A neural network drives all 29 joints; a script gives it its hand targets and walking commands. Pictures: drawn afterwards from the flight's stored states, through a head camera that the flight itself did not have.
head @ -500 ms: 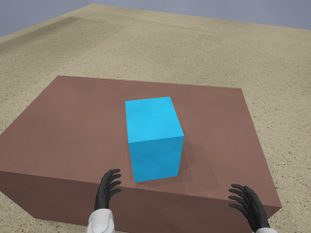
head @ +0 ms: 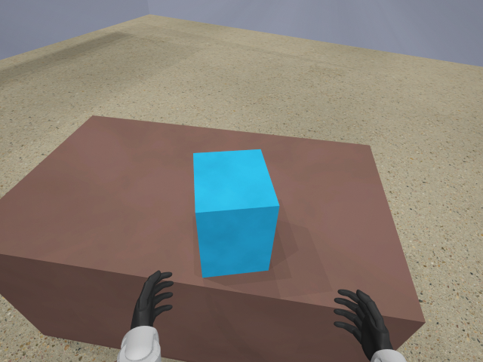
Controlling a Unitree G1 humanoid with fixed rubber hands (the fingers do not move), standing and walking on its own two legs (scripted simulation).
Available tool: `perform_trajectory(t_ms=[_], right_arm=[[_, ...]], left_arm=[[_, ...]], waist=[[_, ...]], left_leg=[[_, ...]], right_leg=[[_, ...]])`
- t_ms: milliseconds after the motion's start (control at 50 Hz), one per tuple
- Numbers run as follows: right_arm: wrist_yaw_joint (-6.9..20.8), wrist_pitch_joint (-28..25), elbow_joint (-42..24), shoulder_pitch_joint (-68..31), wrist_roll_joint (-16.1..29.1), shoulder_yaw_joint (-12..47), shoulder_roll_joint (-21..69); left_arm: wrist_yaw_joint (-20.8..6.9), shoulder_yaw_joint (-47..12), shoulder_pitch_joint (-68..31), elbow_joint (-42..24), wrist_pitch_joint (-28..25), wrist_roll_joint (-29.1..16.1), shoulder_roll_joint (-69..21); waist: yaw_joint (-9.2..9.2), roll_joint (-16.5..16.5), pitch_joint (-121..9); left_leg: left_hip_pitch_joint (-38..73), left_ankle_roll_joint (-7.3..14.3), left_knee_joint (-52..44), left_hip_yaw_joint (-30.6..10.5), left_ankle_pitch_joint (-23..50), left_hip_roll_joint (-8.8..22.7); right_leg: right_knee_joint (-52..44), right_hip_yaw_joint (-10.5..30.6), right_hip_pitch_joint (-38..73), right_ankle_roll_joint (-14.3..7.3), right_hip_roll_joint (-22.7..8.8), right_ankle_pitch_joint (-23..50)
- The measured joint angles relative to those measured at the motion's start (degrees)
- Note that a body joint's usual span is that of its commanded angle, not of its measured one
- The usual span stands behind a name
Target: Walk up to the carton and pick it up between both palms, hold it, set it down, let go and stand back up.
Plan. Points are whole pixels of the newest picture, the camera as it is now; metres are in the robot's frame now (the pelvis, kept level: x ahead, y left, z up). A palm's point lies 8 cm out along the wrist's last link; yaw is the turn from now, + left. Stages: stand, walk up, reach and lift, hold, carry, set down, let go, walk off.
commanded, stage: set down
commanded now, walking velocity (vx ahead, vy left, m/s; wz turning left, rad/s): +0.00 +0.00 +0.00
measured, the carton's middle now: (231, 213) +0.48 +0.05 -0.05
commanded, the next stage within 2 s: let go in 1.02 s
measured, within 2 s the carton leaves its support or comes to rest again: neither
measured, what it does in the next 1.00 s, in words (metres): shifts its weight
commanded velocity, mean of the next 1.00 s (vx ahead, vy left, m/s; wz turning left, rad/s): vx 0.00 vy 0.00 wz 0.00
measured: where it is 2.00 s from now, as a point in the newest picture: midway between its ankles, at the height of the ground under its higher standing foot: outside the picture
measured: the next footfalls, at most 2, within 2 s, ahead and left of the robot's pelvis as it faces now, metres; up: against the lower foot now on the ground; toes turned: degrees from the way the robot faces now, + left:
none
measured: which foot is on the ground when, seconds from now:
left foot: down 0.00-1.00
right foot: down 0.00-1.00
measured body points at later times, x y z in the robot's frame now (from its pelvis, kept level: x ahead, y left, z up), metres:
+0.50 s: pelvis +0.02 +0.02 +0.01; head +0.00 +0.04 +0.46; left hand +0.22 +0.21 -0.04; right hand +0.21 -0.20 -0.05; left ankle -0.01 +0.17 -0.72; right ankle +0.08 -0.07 -0.72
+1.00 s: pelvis +0.06 +0.06 +0.01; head +0.05 +0.07 +0.46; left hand +0.22 +0.24 -0.06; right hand +0.21 -0.18 -0.07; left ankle +0.00 +0.17 -0.72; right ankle +0.08 -0.07 -0.72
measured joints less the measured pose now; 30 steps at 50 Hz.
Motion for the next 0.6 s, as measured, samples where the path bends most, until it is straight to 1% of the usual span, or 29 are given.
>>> perform_trajectory(t_ms=[140, 200, 260, 360, 520, 600], right_arm=[[-0.3, 0.8, 0.2, -0.1, -0.5, -0.9, -1.4], [-0.6, 1.5, -0.2, 0.0, -1.0, -1.1, -1.9], [-0.6, 1.6, -1.1, 0.6, -0.6, -1.0, -2.1], [-1.5, 0.9, -1.8, 1.5, -0.8, -0.3, -1.9], [-2.4, 0.9, -1.4, 3.0, -1.6, 0.6, -0.7], [-2.7, 0.3, -1.5, 4.1, -2.1, 0.8, -0.3]], left_arm=[[-0.6, -1.2, 1.4, -0.7, 0.1, 0.3, -0.6], [-1.1, -1.1, 1.4, -0.8, 0.5, 0.1, -0.2], [-1.2, -0.8, 1.7, -1.9, 1.0, 0.0, 0.5], [-2.5, -0.4, 2.5, -2.9, 0.6, 0.5, 1.9], [-4.3, -0.5, 4.3, -4.4, 3.2, 1.5, 3.4], [-4.7, -0.9, 5.9, -5.8, 4.1, 1.9, 3.6]], waist=[[0.4, 0.7, 0.3], [0.39, 0.7, 0.7], [0.44, 0.4, 0.9], [-0.06, 0.0, 0.9], [-0.21, -0.1, 0.8], [0.15, 0.1, 1.1]], left_leg=[[0.1, 0.5, -0.6, 0.5, 0.0, -0.4], [0.0, 0.7, -0.9, 0.7, 0.1, -0.5], [-0.1, 0.7, -1.4, 1.0, 0.2, -0.4], [-0.3, 1.1, -2.3, 0.9, 0.5, -0.4], [0.7, 1.9, -4.1, 1.4, 0.5, -0.4], [1.6, 2.5, -5.0, 1.8, 0.4, -0.5]], right_leg=[[-0.4, 0.6, -0.2, 0.3, -0.2, 0.2], [-0.7, 0.8, -0.3, 0.4, -0.3, 0.3], [-1.2, 1.1, -0.5, 0.5, -0.1, 0.6], [-2.8, 1.0, -0.2, 0.9, -0.1, 1.1], [-6.1, 1.5, 1.2, 1.8, 0.1, 2.2], [-7.7, 1.9, 2.4, 2.4, 0.1, 2.6]])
